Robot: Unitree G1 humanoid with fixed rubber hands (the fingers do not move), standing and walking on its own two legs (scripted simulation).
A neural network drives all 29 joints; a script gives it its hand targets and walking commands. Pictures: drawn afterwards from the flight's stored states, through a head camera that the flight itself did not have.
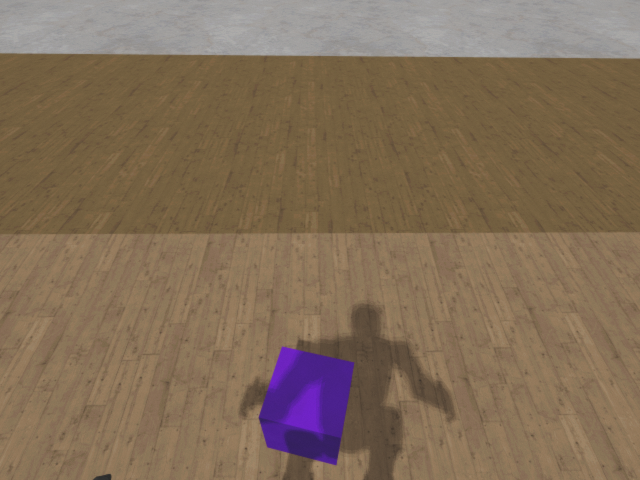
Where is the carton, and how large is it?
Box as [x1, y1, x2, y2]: [259, 347, 353, 464]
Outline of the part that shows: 282,347 259,415 266,444 268,447 336,464 353,362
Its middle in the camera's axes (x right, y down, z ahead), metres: -0.04 +0.48 +1.11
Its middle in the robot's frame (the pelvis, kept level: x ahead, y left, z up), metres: +0.47 +0.04 -0.66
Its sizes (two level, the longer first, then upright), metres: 0.210 0.200 0.250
